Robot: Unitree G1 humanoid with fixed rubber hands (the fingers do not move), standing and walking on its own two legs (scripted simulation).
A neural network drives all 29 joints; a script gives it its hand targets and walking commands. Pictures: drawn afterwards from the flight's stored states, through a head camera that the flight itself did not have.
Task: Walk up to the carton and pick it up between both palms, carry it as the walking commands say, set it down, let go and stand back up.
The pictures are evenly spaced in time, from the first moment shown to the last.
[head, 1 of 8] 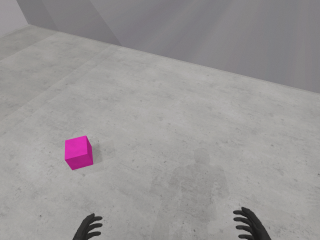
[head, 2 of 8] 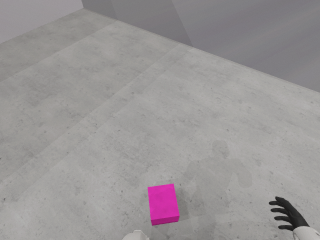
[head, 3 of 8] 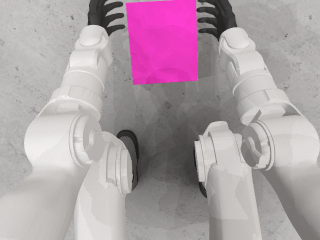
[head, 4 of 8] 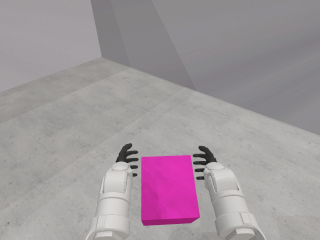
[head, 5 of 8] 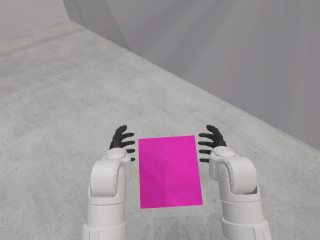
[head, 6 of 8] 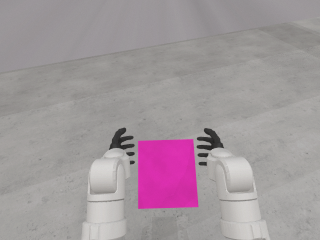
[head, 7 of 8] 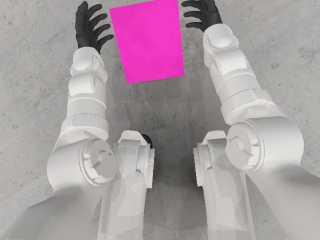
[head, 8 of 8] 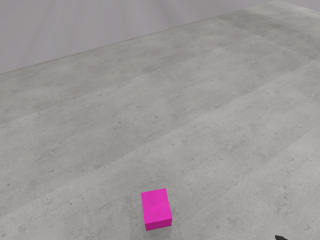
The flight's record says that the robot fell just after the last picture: no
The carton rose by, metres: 0.68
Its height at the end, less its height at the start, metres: +0.00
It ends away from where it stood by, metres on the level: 1.94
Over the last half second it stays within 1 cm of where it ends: yes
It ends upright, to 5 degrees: yes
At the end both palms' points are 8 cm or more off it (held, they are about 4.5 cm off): yes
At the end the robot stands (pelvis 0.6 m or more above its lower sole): yes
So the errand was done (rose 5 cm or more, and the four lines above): yes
